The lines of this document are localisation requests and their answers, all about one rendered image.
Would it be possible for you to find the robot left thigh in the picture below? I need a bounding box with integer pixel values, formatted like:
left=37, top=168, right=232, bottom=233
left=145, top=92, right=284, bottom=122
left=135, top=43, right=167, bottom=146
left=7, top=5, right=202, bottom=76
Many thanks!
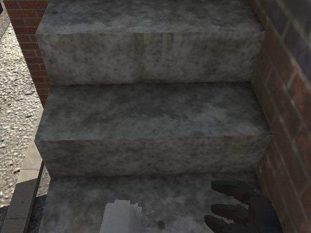
left=99, top=199, right=142, bottom=233

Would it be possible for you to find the robot right hand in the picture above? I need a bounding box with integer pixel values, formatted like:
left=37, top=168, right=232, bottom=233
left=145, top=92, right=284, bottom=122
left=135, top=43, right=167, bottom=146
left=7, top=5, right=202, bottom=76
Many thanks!
left=204, top=180, right=286, bottom=233

